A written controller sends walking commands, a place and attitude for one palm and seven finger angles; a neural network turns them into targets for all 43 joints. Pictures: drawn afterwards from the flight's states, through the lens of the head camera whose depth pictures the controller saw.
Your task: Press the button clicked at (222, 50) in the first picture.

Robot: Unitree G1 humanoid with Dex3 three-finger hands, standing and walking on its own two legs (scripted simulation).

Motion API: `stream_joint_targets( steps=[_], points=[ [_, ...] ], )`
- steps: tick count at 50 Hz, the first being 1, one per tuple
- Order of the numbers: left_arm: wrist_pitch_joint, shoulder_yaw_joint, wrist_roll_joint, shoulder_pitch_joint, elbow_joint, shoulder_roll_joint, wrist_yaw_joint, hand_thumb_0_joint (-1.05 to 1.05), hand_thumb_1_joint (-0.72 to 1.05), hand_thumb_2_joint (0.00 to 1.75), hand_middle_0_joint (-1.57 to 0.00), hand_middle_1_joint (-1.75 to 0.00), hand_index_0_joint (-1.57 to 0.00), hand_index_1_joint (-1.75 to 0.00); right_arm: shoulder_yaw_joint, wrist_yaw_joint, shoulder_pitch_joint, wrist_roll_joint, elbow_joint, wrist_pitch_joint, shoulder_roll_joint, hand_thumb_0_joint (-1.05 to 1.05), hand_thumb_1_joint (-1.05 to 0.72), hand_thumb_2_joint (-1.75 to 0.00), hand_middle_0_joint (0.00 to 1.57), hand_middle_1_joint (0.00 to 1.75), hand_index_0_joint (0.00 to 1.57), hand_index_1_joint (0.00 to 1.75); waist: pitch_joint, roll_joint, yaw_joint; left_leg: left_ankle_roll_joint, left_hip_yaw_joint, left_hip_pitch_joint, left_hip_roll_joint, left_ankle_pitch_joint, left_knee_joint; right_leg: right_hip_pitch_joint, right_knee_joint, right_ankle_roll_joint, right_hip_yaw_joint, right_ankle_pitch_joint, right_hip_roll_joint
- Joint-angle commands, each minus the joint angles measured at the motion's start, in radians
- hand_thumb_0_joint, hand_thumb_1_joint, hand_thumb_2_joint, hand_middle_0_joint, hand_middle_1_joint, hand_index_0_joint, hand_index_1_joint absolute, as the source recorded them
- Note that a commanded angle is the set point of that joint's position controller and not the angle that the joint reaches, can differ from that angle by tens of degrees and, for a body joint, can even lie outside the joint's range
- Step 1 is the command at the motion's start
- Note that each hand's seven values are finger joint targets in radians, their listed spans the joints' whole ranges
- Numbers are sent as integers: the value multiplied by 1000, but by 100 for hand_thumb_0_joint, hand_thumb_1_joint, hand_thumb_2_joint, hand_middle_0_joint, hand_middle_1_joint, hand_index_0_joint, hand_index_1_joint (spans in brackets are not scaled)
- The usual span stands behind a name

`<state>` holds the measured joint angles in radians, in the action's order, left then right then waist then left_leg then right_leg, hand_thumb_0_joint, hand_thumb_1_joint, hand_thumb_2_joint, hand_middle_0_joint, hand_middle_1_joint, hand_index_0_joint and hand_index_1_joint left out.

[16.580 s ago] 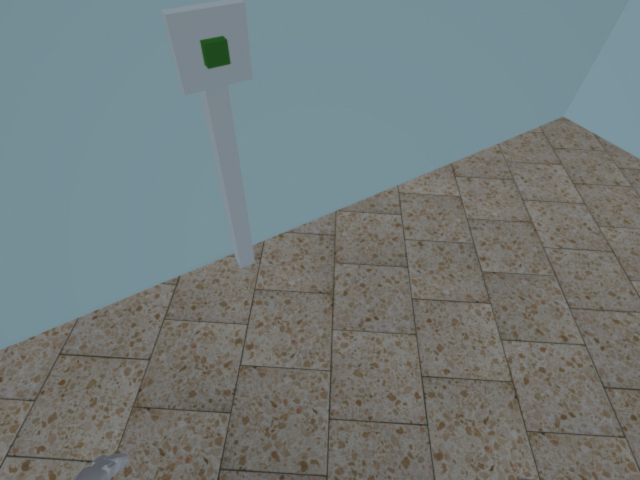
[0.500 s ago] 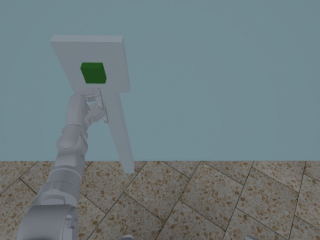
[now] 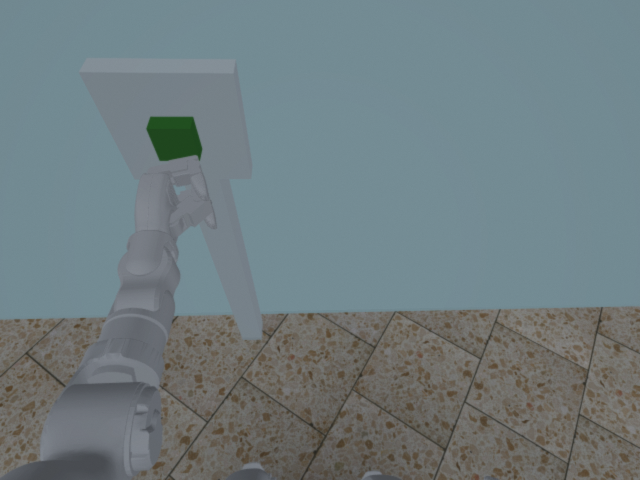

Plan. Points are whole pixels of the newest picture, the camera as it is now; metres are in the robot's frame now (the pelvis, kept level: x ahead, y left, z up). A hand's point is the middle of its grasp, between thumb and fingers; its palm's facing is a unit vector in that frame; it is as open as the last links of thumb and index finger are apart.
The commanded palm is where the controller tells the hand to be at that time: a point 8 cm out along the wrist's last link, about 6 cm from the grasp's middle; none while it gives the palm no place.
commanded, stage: press the button with the knuckle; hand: left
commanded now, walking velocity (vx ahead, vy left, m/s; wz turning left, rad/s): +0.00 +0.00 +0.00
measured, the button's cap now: (176, 137) +0.53 +0.18 +0.12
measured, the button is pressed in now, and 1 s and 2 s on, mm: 0 13 0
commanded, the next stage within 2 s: hold the button down briefly in 0.84 s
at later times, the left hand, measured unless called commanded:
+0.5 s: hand (212, 185) +0.47 +0.14 +0.09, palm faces +0.04 -1.00 -0.03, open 3.0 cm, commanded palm +0.45 +0.19 +0.09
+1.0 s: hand (211, 176) +0.49 +0.14 +0.09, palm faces +0.01 -1.00 -0.03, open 3.0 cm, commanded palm +0.49 +0.19 +0.09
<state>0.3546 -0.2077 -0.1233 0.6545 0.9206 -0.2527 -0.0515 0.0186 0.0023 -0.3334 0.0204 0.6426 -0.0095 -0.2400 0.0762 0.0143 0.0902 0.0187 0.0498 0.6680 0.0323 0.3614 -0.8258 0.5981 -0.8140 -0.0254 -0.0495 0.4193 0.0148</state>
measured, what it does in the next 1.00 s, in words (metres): stands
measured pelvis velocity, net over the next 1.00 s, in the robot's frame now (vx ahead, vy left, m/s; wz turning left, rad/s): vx -0.02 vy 0.00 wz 0.01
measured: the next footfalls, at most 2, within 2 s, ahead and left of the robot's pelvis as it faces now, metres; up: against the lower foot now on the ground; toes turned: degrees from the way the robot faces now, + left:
none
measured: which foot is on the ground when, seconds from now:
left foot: down 0.00-1.00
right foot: down 0.00-1.00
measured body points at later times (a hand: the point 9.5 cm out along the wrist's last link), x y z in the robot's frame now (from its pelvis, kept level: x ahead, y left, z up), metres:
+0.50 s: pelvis +0.00 -0.01 +0.00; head +0.08 +0.00 +0.44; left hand +0.46 +0.19 +0.09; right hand +0.03 -0.27 -0.13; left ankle +0.02 +0.11 -0.70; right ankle -0.01 -0.10 -0.70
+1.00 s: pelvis -0.02 +0.00 -0.01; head +0.08 +0.01 +0.43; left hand +0.48 +0.19 +0.09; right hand -0.02 -0.27 -0.13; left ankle +0.02 +0.11 -0.70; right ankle -0.01 -0.10 -0.70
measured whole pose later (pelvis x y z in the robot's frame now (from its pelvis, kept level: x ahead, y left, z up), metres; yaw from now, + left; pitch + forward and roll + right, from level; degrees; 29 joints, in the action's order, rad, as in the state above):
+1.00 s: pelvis -0.02 +0.00 -0.01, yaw +1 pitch +16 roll -2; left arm 0.41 -0.28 -0.07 0.98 1.26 -0.40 -0.09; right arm 0.03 -0.01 -0.39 0.00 0.69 0.00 -0.27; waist 0.07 0.03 0.18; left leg 0.02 0.01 0.85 0.04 0.34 -0.90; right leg 0.76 -0.87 -0.03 -0.09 0.40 0.03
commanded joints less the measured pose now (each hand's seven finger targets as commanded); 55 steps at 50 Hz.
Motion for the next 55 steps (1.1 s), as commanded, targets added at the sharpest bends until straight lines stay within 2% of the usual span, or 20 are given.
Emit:
stream_joint_targets(
  steps=[1,2,5,6,8,9,12,15,19,23,25,28,32,38,41,43,46,48,51,55],
  points=[
    [120,-8,6,532,-224,-159,-1,0,90,90,-130,-150,-130,-150,-63,-10,-73,-8,-75,33,-154,0,-90,-90,20,30,20,30,407,70,28,4,-75,-353,-20,-279,53,1,85,4,25,-324,30],
    [115,-5,2,512,-184,-141,-5,0,90,90,-130,-150,-130,-150,-66,-8,-76,-8,-69,33,-154,0,-90,-90,20,30,20,30,411,57,29,5,-72,-351,-19,-282,47,10,85,6,24,-330,31],
    [83,-47,1,516,-89,-199,-16,0,90,90,-130,-150,-130,-150,-65,-10,-96,-9,-62,21,-165,0,-90,-90,20,30,20,30,377,-3,35,12,-59,-272,-25,-246,51,-23,96,14,32,-338,29],
    [80,-76,2,515,-74,-229,-17,0,90,90,-130,-150,-130,-150,-65,-11,-105,-10,-65,18,-169,0,-90,-90,20,30,20,30,384,-14,25,12,-60,-257,-27,-252,52,-44,92,11,33,-349,28],
    [71,-93,0,497,-78,-246,-23,0,90,90,-130,-150,-130,-150,-66,-11,-107,-9,-76,11,-168,0,-90,-90,20,30,20,30,412,-17,13,15,-51,-250,-29,-279,52,-77,88,13,36,-391,26],
    [73,-91,0,500,-89,-241,-25,0,90,90,-130,-150,-130,-150,-64,-10,-104,-10,-83,9,-165,0,-90,-90,20,30,20,30,418,22,8,13,-47,-261,-30,-295,49,-73,86,11,38,-405,26],
    [95,-78,-3,540,-105,-222,-23,0,90,90,-130,-150,-130,-150,-63,-5,-112,-11,-81,6,-161,0,-90,-90,20,30,20,30,408,-2,28,16,-49,-264,-27,-308,39,-58,85,14,37,-415,31],
    [107,-84,4,582,-103,-245,-19,0,90,90,-130,-150,-130,-150,-65,-6,-121,-13,-74,0,-164,0,-90,-90,20,30,20,30,378,-6,40,18,-49,-241,-27,-274,40,-46,90,16,42,-394,31],
    [121,-75,19,634,-95,-244,-10,0,90,90,-130,-150,-130,-150,-68,-4,-129,-16,-58,-2,-165,0,-90,-90,20,30,20,30,404,53,53,15,-57,-281,-25,-280,28,-3,86,14,43,-371,30],
    [128,-84,16,650,-78,-254,-8,0,90,90,-130,-150,-130,-150,-69,-4,-134,-17,-50,0,-167,0,-90,-90,20,30,20,30,431,34,53,15,-61,-277,-26,-266,27,-14,86,15,44,-360,32],
    [121,-54,15,701,-49,-232,-12,0,90,90,-130,-150,-130,-150,-64,-7,-129,-15,-46,2,-167,0,-90,-90,20,30,20,30,391,18,79,18,-63,-254,-26,-214,29,17,98,20,45,-314,33],
    [119,-117,24,741,-11,-326,-6,0,90,90,-130,-150,-130,-150,-63,-13,-143,-17,-34,4,-178,0,-90,-90,20,30,20,30,387,15,78,21,-65,-215,-28,-187,29,0,102,21,58,-297,29],
    [125,-72,29,804,8,-280,-10,0,90,90,-130,-150,-130,-150,-57,-11,-147,-19,-30,13,-172,0,-90,-90,20,30,20,30,396,46,102,20,-73,-228,-26,-172,22,46,99,21,53,-264,30],
    [114,-129,29,852,71,-387,-16,0,90,90,-130,-150,-130,-150,-51,-20,-162,-19,-28,19,-192,0,-90,-90,20,30,20,30,387,21,120,27,-69,-140,-28,-100,15,30,109,28,72,-207,29],
    [116,-96,35,916,63,-353,-14,0,90,90,-130,-150,-130,-150,-49,-18,-174,-23,-24,26,-189,0,-90,-90,20,30,20,30,388,69,138,26,-81,-169,-26,-96,15,82,103,24,61,-178,30],
    [112,-125,38,905,91,-391,-9,0,90,90,-130,-150,-130,-150,-50,-20,-180,-25,-21,26,-199,0,-90,-90,20,30,20,30,401,69,135,23,-85,-171,-21,-86,10,100,102,23,55,-152,32],
    [102,-85,33,954,101,-351,-5,0,90,90,-130,-150,-130,-150,-47,-20,-192,-25,-19,33,-198,0,-90,-90,20,30,20,30,374,57,163,26,-90,-148,-21,-38,17,122,110,26,54,-108,35],
    [93,-130,31,947,119,-413,0,0,90,90,-130,-150,-130,-150,-46,-25,-199,-25,-19,37,-210,0,-90,-90,20,30,20,30,377,33,159,28,-87,-117,-20,-8,18,109,114,30,59,-83,34],
    [93,-126,37,970,113,-415,2,0,90,90,-130,-150,-130,-150,-43,-25,-207,-28,-22,43,-208,0,-90,-90,20,30,20,30,401,69,158,29,-90,-118,-22,-9,15,109,110,26,60,-80,34],
    [83,-108,47,975,135,-412,5,0,90,90,-130,-150,-130,-150,-38,-23,-208,-28,-26,48,-213,0,-90,-90,20,30,20,30,358,75,168,26,-97,-97,-19,52,22,155,108,25,52,-26,33]
  ],
)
